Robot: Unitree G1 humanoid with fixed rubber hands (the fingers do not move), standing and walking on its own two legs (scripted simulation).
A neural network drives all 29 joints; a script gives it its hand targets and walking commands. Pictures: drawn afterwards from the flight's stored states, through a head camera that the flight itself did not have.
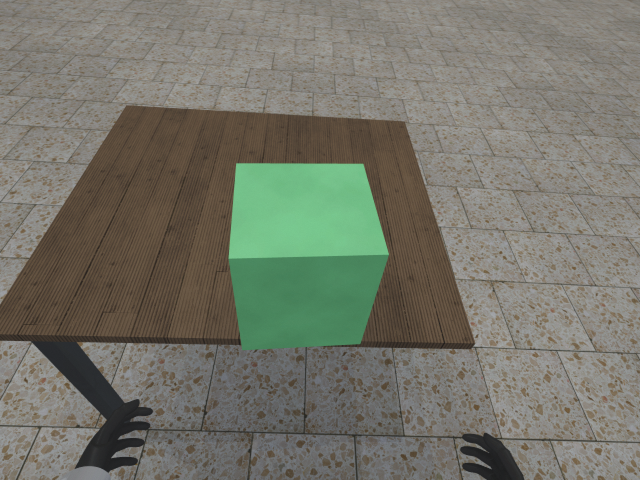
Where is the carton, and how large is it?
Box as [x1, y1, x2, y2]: [229, 163, 388, 349]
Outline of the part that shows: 236,163 229,246 229,264 242,349 360,343 388,255 363,164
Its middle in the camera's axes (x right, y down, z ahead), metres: -0.03 +0.04 +0.66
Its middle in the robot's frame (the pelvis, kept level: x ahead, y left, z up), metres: +0.48 +0.03 -0.04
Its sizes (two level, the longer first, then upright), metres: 0.210 0.200 0.250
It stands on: a table, 0.59 m high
